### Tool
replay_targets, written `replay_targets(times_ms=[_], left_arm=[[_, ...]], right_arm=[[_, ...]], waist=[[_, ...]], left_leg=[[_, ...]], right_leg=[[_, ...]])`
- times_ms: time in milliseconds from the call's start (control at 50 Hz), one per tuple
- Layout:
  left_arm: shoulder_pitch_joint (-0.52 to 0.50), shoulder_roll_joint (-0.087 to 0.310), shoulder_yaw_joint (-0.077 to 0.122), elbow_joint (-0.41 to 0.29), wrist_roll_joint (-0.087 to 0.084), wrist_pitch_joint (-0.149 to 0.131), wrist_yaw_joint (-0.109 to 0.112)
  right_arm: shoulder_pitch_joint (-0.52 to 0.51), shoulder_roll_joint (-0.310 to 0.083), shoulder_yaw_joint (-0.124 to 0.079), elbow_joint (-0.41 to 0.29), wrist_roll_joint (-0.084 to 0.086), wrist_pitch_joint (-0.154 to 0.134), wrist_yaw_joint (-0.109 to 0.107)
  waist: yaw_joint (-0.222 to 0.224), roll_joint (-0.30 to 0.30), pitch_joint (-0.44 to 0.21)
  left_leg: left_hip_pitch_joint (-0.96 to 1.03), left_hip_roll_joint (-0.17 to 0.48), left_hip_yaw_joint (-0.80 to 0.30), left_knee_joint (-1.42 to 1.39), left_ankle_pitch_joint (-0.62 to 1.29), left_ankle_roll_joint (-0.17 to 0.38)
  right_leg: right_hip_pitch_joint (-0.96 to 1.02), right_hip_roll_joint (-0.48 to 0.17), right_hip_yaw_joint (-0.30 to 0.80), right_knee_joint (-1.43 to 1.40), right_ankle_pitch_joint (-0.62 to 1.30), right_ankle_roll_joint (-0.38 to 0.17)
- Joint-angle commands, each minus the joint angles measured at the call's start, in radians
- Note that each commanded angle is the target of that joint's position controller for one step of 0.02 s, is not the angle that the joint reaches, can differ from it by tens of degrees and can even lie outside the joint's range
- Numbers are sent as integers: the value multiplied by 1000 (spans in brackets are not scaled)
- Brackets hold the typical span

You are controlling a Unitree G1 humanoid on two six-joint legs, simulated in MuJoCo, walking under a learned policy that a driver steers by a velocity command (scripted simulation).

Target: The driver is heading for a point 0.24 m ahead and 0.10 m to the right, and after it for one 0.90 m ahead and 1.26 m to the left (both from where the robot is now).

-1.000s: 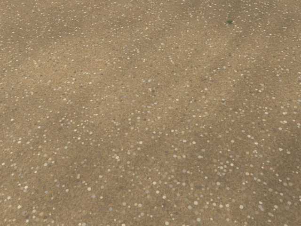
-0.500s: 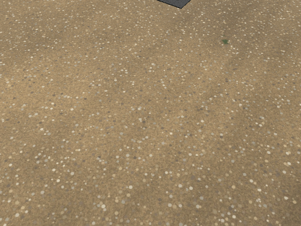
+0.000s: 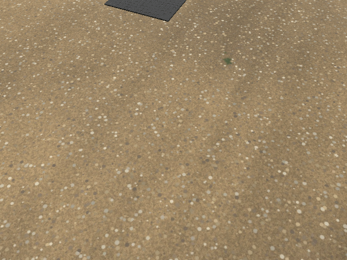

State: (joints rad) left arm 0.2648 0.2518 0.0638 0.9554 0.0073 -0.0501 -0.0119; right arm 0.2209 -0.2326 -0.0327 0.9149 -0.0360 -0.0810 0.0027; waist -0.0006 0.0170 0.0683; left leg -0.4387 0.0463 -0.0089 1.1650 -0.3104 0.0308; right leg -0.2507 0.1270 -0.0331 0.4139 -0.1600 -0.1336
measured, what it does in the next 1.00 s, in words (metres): walks ahead, turning left: left foot, then right foot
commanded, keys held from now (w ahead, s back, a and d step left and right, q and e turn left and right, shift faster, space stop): w+e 0.04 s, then q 0.96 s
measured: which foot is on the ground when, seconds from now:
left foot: up 0.00-0.32, down 0.34-0.90, up 0.92-1.00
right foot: down 0.00-0.36, up 0.38-0.88, down 0.90-1.00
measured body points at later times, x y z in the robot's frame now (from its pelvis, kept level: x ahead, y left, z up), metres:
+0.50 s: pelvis +0.19 +0.04 +0.00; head +0.23 +0.06 +0.44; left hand +0.26 +0.30 -0.15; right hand +0.28 -0.22 -0.13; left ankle +0.27 +0.10 -0.74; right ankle +0.15 -0.09 -0.65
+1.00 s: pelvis +0.22 -0.01 +0.01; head +0.25 -0.03 +0.46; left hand +0.22 +0.29 -0.09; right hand +0.41 -0.24 -0.13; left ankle +0.21 +0.09 -0.68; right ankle +0.25 -0.10 -0.74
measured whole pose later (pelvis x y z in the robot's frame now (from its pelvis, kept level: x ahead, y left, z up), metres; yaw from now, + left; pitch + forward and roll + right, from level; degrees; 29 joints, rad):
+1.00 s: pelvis +0.22 -0.01 +0.01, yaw +23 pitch +1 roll +1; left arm 0.20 0.27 0.03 0.79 0.02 0.02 0.06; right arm 0.21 -0.31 -0.10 0.83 -0.03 0.05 0.00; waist -0.02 0.05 0.03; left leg -0.49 -0.17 -0.14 0.89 -0.39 0.00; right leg -0.20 0.04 0.03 0.41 -0.22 -0.05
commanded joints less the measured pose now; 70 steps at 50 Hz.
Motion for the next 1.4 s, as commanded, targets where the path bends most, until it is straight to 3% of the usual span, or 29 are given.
replay_targets(times_ms=[20, 60, 140, 220, 260, 300, 320, 340, 360, 380, 400, 420, 440, 460, 540, 660, 780, 860, 880, 900, 920, 940, 960, 980, 1020, 1140, 1340, 1380, 1400], left_arm=[[44, 121, 25, -40, -10, -27, 7], [72, 135, 27, -38, -7, -27, 10], [140, 90, 5, -9, -4, -28, 11], [158, 83, -9, 9, 12, -23, 25], [135, 85, -12, 12, 22, -18, 37], [94, 112, -4, 5, 18, -15, 53], [69, 128, 1, 1, 9, -11, 58], [58, 144, 5, -22, 2, -16, 61], [132, 92, -4, -54, -9, -18, 61], [188, 75, -4, -47, -5, -2, 53], [150, 94, -3, -37, 23, 15, 49], [71, 93, 0, -52, 29, 23, 45], [25, 91, 2, -69, 28, 32, 42], [7, 91, 2, -86, 29, 46, 41], [11, 67, -3, -101, 24, 80, 42], [-111, 90, 1, -159, 16, 94, 53], [-124, 93, -7, -192, -1, 73, 60], [-6, 99, -11, -181, -16, 54, 70], [39, 112, -7, -172, -11, 48, 77], [15, 189, 10, -186, 3, 46, 87], [-70, 274, 24, -238, 15, 51, 87], [-110, 249, 21, -238, 31, 57, 79], [-141, 175, 2, -251, 25, 53, 73], [-174, 138, -8, -257, 18, 50, 67], [-169, 129, -13, -275, 17, 50, 67], [12, 172, 9, -235, 18, 51, 60], [-27, 220, 35, -234, 19, 57, 26], [-27, 216, 37, -226, 7, 65, 25], [12, 171, 26, -238, 13, 71, 21]], right_arm=[[61, -69, -15, -56, -14, 28, 6], [-5, -69, -14, -82, -11, 38, 9], [-92, -43, 1, -101, 7, 37, 10], [-147, -51, 8, -100, 23, 35, 3], [-126, -67, 5, -88, 19, 28, 0], [-18, -105, -11, -53, 11, 17, -6], [68, -114, -18, -27, 8, 6, -9], [153, -157, -32, -9, 3, -6, -13], [181, -249, -55, -21, 4, -2, -12], [172, -230, -55, -27, 42, 19, -3], [105, -192, -52, -50, 60, 31, 4], [34, -148, -44, -68, 50, 44, 1], [5, -121, -37, -73, 37, 56, -4], [3, -117, -37, -73, 34, 64, -10], [21, -165, -58, -82, 23, 75, -8], [51, -190, -78, -100, 19, 102, -12], [46, -199, -91, -114, 11, 115, -8], [-9, -197, -95, -130, 19, 127, 2], [-28, -188, -92, -138, 30, 128, 1], [6, -137, -80, -146, 40, 126, -2], [38, -108, -77, -159, 48, 118, -9], [2, -201, -97, -147, 7, 114, -13], [16, -206, -102, -138, 3, 115, -7], [46, -190, -100, -122, 1, 122, 1], [82, -182, -96, -106, 5, 140, 17], [-44, -155, -70, -159, 21, 157, 37], [-79, -136, -47, -223, 38, 153, 45], [-21, -145, -49, -211, 19, 134, 31], [13, -237, -69, -211, 1, 117, 19]], waist=[[-35, -28, -63], [-24, -38, -30], [18, -73, -48], [54, -103, -63], [37, -105, -55], [-13, -103, -75], [-62, -76, -98], [-94, -17, -164], [-46, 163, -259], [-19, 196, -376], [-7, 53, -294], [-4, 7, -170], [11, -17, -101], [20, 1, -84], [22, 47, -140], [-30, 100, -115], [-40, 111, -118], [18, 121, -121], [45, 104, -112], [10, -41, -106], [-16, -224, -108], [-15, -137, -53], [-45, -91, -46], [-68, -84, -38], [-63, -150, -58], [37, -165, -79], [25, -209, -107], [-27, -122, -125], [-30, 110, -140]], left_leg=[[-105, 41, -16, -75, 25, -43], [-145, 45, 9, -164, 99, -66], [-87, 18, 67, -376, 261, -51], [-44, -20, 78, -506, 325, -5], [-9, -42, 63, -548, 257, 21], [73, -84, 62, -614, 176, 57], [156, -90, 57, -721, 250, 77], [319, -1, -48, -740, 617, 113], [537, 259, -329, -648, 1231, 253], [613, 360, -533, -711, 1319, 398], [502, 320, -469, -750, 1069, 383], [370, 254, -401, -796, 861, 346], [272, 198, -348, -837, 716, 300], [216, 151, -314, -863, 619, 268], [172, 87, -301, -887, 424, 223], [211, 68, -434, -939, -1, 178], [239, 64, -521, -913, 58, 173], [168, 27, -552, -891, 104, 119], [101, -18, -526, -869, 12, 71], [3, -112, -425, -728, -173, 7], [-130, -272, -175, -450, -230, -32], [-129, -190, -128, -255, -220, -45], [-72, -168, -134, -158, -171, -44], [-66, -165, -125, -81, -118, -45], [-103, -159, -89, 32, -91, -63], [-178, -108, -38, -117, -116, -107], [139, -82, 84, -527, -115, -24], [314, -87, 52, -786, 101, 8], [458, 101, -228, -904, 201, 50]], right_leg=[[81, -272, 315, -204, 302, -158], [66, -257, 282, -226, 353, -142], [116, -207, 127, -165, 770, -19], [225, -231, 87, -140, 774, 15], [262, -267, 83, -90, 815, 9], [301, -285, 84, 51, 915, 9], [298, -268, 66, 189, 868, 20], [196, -217, 36, 387, 640, 46], [-43, -66, -42, 726, -65, 89], [-193, 8, 31, 884, -462, 106], [-227, -66, 95, 921, -414, 114], [-262, -91, 94, 896, -367, 122], [-265, -120, 94, 833, -328, 131], [-243, -134, 90, 775, -292, 141], [-203, -118, 70, 674, -230, 171], [-270, -119, 97, 517, -213, 186], [-192, -78, 112, 363, -260, 156], [27, -40, 99, 77, -218, 111], [132, -61, 106, -81, -141, 98], [199, -226, 275, -212, -223, 60], [194, -495, 562, -275, -261, -38], [41, -521, 519, -244, -108, -106], [-3, -460, 425, -207, 26, -95], [-4, -388, 312, -176, 111, -61], [66, -329, 198, -134, 258, -42], [302, -372, 145, -59, 500, -73], [175, -427, 38, 32, 444, -44], [65, -398, -31, 176, 271, 42], [-130, -314, -115, 417, -44, 113]])
Velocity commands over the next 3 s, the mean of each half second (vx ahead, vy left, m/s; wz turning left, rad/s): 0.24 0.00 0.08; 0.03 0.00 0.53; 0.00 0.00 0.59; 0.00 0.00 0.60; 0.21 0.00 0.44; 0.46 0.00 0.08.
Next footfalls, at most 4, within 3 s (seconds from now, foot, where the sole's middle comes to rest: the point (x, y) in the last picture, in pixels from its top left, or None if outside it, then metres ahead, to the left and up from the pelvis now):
0.34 left None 0.31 0.10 -0.77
0.90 right None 0.28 -0.08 -0.77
1.40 left None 0.17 0.09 -0.77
1.94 right None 0.33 -0.01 -0.77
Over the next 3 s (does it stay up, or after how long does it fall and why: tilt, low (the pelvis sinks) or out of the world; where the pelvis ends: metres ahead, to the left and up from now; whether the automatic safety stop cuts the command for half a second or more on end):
stays up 0.32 0.31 -0.02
